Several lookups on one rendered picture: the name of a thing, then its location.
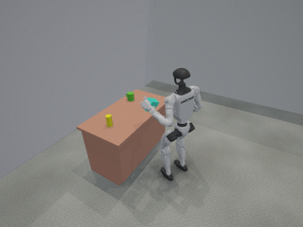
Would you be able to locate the robot left hand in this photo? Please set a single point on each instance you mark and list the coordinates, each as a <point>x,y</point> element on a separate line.
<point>146,104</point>

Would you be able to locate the robot left forearm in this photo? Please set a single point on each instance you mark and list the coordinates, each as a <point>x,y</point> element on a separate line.
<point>161,119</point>

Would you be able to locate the robot right upper arm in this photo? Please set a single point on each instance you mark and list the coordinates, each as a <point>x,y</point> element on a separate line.
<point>197,97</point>

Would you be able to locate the robot head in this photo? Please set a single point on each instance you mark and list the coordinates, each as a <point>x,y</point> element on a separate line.
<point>181,73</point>

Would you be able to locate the left robot foot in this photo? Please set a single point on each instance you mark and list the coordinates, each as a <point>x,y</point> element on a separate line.
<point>164,172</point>

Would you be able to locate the table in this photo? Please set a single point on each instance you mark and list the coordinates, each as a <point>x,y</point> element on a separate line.
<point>115,152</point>

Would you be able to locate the sponge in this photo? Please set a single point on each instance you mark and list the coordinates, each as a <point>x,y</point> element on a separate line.
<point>153,102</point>

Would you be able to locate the robot left upper arm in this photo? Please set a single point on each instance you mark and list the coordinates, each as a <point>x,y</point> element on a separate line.
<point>169,101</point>

